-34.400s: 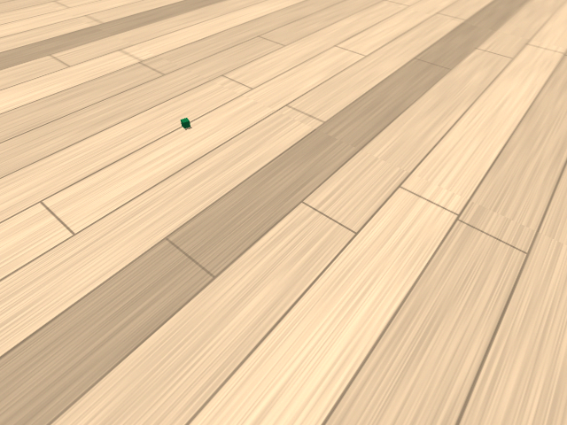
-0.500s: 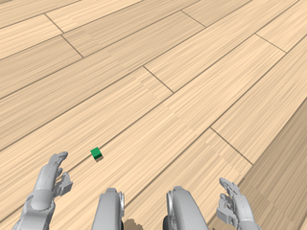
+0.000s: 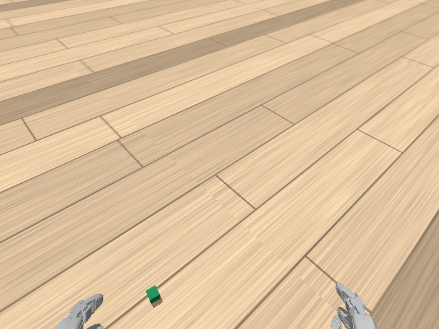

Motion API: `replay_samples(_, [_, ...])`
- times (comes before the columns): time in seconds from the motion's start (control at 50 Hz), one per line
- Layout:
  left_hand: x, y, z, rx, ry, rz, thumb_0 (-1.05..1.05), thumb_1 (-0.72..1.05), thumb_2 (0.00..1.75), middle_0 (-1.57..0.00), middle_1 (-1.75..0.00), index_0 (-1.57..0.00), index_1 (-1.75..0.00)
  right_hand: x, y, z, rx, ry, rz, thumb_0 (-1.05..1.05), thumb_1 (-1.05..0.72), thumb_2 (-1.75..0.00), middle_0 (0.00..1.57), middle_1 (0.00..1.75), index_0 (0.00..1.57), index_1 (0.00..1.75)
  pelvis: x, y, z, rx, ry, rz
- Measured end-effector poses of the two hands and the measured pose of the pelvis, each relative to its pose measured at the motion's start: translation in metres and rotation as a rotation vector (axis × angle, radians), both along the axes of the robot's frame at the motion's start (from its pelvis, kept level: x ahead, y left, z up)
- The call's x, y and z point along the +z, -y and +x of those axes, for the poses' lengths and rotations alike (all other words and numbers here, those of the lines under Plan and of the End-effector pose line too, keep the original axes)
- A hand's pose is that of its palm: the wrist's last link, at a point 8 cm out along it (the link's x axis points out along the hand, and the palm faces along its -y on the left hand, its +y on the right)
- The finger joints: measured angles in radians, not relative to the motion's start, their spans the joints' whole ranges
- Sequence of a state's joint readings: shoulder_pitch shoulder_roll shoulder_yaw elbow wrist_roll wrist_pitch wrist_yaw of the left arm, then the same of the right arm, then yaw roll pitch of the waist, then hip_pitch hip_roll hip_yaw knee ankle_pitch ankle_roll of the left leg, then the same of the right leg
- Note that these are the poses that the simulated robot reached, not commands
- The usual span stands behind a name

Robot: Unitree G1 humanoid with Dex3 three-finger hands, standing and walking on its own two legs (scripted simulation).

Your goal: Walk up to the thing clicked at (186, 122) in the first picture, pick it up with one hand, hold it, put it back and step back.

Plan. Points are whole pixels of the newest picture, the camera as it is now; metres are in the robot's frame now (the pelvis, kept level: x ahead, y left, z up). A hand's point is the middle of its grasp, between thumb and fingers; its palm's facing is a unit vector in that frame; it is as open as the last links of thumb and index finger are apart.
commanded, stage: home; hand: left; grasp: from above
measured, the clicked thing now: (153, 294) +0.47 +0.23 -0.69
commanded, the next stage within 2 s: stand in 1.98 s
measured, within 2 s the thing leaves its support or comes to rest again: neither
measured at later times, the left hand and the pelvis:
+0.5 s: hand out of the picture +0.15 +0.18 -0.04, palm faces +0.05 -0.98 -0.19, open 7.4 cm; pelvis -0.01 +0.00 +0.00, yaw +0 degrees
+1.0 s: hand out of the picture +0.16 +0.18 -0.05, palm faces +0.04 -0.98 -0.19, open 7.4 cm; pelvis +0.00 +0.01 +0.00, yaw +0 degrees
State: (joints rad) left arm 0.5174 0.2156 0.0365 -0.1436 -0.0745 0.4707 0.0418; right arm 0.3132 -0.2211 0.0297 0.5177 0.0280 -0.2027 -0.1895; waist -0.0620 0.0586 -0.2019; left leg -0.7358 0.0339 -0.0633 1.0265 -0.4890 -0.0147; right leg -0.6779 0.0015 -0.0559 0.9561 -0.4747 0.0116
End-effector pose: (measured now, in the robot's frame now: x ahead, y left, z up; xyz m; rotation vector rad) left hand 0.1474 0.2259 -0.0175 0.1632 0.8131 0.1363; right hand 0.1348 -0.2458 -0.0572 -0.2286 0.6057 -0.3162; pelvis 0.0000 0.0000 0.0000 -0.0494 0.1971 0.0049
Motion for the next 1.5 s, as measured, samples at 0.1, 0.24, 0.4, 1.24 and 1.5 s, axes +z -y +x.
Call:
replay_samples(0.1, [0.002, -0.002, -0.009, 0.007, -0.011, -0.005, 0.01, 0.9, 0.9, -0.2, -0.3, -0.2, -0.3, 0.008, -0.006, 0.015, 0.042, 0.05, -0.002, 0.02, -0.9, -0.9, 0.21, 0.3, 0.2, 0.3, 0.002, 0.0, -0.001, 0.006, 0.02, 0.004])
replay_samples(0.24, [-0.004, -0.002, -0.013, 0.01, -0.02, -0.017, 0.02, 0.9, 0.9, -0.2, -0.3, -0.2, -0.3, 0.011, -0.011, 0.021, 0.086, 0.063, -0.013, 0.02, -0.9, -0.9, 0.21, 0.3, 0.2, 0.3, 0.002, 0.001, -0.005, 0.011, 0.029, 0.005])
replay_samples(0.4, [-0.003, -0.003, -0.011, 0.0, -0.009, -0.012, 0.02, 0.9, 0.9, -0.2, -0.3, -0.2, -0.3, 0.006, -0.011, 0.012, 0.078, 0.03, -0.017, 0.02, -0.9, -0.9, 0.21, 0.3, 0.2, 0.3, 0.002, -0.001, -0.006, 0.008, 0.032, 0.002])
replay_samples(1.24, [-0.004, -0.002, -0.003, -0.01, -0.01, -0.013, 0.02, 0.9, 0.9, -0.2, -0.3, -0.2, -0.3, 0.001, -0.008, 0.011, 0.061, 0.015, -0.012, 0.02, -0.9, -0.9, 0.21, 0.3, 0.2, 0.3, 0.001, -0.001, 0.001, 0.001, 0.024, 0.003])
replay_samples(1.5, [-0.003, -0.002, 0.0, -0.014, -0.01, -0.008, 0.02, 0.9, 0.9, -0.2, -0.3, -0.2, -0.3, 0.004, -0.004, 0.013, 0.049, 0.016, -0.019, 0.02, -0.9, -0.9, 0.21, 0.3, 0.2, 0.3, 0.001, -0.001, 0.004, 0.0, 0.024, 0.003])
